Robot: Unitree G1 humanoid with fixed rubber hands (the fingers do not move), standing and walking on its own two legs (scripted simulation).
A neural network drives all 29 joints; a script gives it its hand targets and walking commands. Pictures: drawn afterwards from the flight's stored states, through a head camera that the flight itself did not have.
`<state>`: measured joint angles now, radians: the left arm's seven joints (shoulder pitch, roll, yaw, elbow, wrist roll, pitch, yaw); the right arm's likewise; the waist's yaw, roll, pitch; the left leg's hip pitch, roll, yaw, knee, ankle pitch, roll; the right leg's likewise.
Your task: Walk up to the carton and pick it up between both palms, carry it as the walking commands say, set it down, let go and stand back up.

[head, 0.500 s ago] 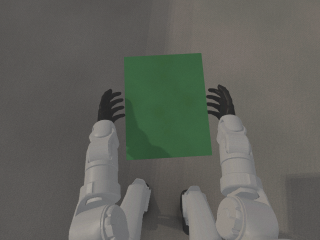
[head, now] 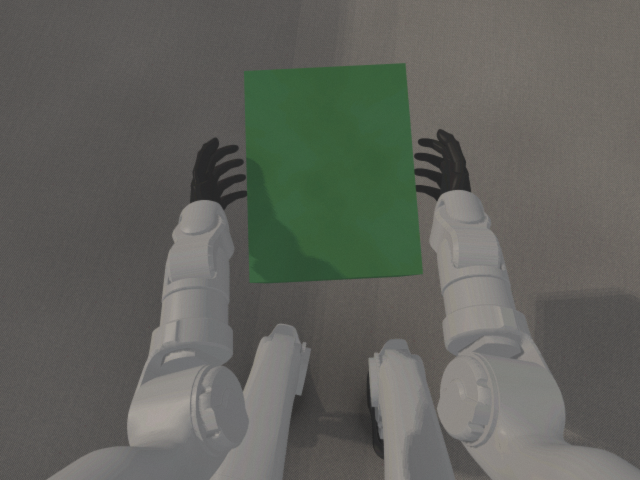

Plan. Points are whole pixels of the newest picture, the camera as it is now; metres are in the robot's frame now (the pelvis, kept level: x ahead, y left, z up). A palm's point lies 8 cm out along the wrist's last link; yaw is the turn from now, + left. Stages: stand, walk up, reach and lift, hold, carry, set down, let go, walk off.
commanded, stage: set down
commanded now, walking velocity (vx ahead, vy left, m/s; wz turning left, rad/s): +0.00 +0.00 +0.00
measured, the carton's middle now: (329, 184) +0.49 +0.05 -0.15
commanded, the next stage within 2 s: none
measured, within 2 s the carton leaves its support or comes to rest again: neither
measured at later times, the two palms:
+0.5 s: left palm (229, 210) +0.44 +0.19 -0.15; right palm (432, 200) +0.48 -0.11 -0.16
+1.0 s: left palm (242, 214) +0.46 +0.19 -0.24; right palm (418, 205) +0.50 -0.11 -0.25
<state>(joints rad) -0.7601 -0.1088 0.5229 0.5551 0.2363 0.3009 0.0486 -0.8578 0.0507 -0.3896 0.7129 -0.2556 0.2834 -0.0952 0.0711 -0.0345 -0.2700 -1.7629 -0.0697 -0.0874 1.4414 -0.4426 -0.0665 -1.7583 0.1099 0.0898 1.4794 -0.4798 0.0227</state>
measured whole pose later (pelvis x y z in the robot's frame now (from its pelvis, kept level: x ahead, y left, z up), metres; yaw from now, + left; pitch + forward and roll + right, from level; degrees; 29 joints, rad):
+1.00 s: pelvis -0.03 +0.01 -0.13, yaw +0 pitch +48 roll +1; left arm -1.07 0.00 0.51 0.67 0.16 0.26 0.11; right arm -1.21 -0.12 -0.32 0.89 -0.15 0.25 -0.11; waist 0.06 -0.04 -0.08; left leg -2.22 -0.11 -0.08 1.87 -0.50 -0.09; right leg -2.21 0.16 0.09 1.91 -0.54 0.07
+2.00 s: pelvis -0.02 +0.00 -0.20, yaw +0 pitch +39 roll +2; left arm -1.28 0.15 0.41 0.89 0.01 0.17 0.09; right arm -1.42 -0.28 -0.11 1.11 0.04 0.15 -0.12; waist 0.09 -0.02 0.29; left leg -2.25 -0.08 -0.05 2.17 -0.60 -0.08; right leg -2.25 0.13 0.04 2.22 -0.64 0.03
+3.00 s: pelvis -0.03 +0.00 -0.22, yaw +0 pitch +35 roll +2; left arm -1.38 0.23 0.40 1.06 0.00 0.13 0.02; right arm -1.47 -0.30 -0.12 1.16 -0.01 0.14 -0.03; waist 0.09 0.02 0.40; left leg -2.23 -0.05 -0.03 2.23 -0.60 -0.07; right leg -2.24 0.08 0.03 2.27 -0.63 0.01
